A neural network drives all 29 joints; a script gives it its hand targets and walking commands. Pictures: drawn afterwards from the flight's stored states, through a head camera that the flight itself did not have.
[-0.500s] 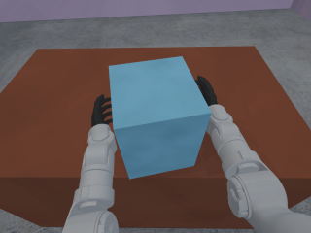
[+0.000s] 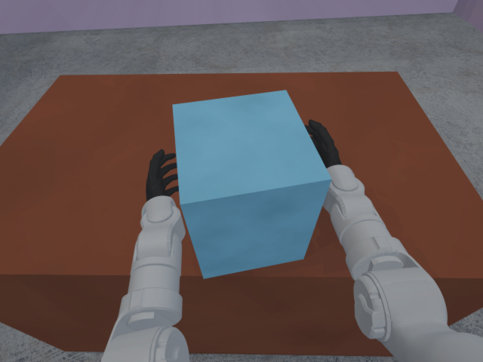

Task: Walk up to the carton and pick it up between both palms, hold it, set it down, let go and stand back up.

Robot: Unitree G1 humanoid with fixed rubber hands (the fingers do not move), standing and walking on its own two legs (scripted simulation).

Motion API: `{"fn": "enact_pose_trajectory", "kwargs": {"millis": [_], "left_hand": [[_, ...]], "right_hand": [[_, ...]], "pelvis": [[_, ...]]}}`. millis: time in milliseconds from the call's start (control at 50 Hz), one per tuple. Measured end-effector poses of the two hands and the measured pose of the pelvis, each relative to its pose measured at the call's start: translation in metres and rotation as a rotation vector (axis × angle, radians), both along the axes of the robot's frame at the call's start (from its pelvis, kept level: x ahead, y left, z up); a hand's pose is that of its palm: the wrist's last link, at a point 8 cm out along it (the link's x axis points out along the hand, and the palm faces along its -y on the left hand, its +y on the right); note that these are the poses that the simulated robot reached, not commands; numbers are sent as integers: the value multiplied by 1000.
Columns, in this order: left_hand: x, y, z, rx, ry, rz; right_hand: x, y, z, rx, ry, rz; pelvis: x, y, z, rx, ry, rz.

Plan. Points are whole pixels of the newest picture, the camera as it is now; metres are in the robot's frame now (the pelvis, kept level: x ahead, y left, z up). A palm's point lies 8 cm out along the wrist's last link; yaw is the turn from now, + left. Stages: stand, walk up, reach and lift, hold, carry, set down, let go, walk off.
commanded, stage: set down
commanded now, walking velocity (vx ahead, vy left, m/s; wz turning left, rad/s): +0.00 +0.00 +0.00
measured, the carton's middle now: (243, 188) +0.40 +0.01 +0.06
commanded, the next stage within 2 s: none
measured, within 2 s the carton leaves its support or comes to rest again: neither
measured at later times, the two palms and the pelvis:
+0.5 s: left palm (161, 197) +0.36 +0.15 +0.08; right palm (324, 165) +0.42 -0.13 +0.10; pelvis +0.01 +0.00 +0.00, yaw +0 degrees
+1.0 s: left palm (150, 204) +0.37 +0.18 +0.05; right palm (321, 163) +0.44 -0.13 +0.09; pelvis +0.00 +0.00 +0.00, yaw +0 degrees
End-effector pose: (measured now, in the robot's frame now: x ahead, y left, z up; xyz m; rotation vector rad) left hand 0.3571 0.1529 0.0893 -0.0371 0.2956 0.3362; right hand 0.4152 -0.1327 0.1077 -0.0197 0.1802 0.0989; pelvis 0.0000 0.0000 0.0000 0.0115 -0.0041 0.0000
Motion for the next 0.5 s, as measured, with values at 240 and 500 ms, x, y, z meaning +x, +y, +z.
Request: {"fn": "enact_pose_trajectory", "kwargs": {"millis": [240, 500], "left_hand": [[1, 0, -2, -9, -12, 2], [5, 1, -8, -2, -24, 0]], "right_hand": [[1, 0, -2, 11, -10, 0], [5, 0, -9, 14, -27, 4]], "pelvis": [[1, 0, 0, 0, 1, 0], [5, -1, 0, 1, 8, 1]]}}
